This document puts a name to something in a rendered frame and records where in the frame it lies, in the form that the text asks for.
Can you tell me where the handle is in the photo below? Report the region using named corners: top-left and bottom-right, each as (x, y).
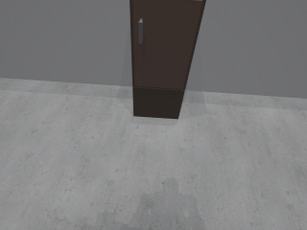
top-left (138, 18), bottom-right (143, 44)

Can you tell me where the cupboard door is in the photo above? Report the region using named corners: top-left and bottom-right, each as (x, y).
top-left (133, 0), bottom-right (202, 89)

